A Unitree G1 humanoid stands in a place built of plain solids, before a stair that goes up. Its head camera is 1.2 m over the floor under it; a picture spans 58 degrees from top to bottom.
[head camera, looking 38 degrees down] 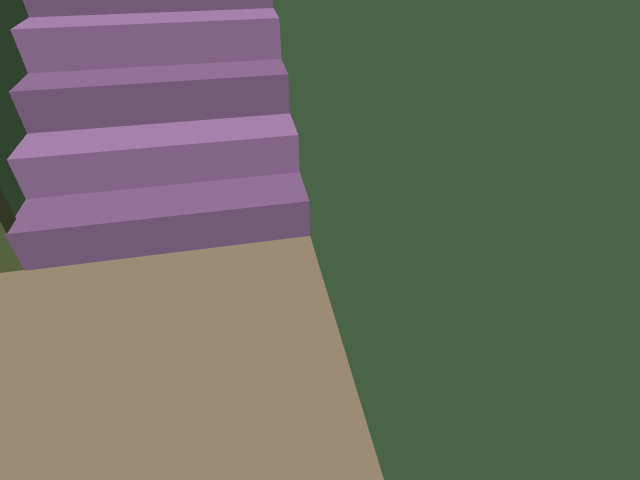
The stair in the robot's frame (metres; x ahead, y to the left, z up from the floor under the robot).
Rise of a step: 0.19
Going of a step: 0.26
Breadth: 1.20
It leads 11 degrees to the left of straight ahead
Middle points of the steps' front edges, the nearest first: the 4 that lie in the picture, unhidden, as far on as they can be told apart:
1.45 0.63 0.19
1.70 0.68 0.38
1.95 0.73 0.57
2.20 0.78 0.76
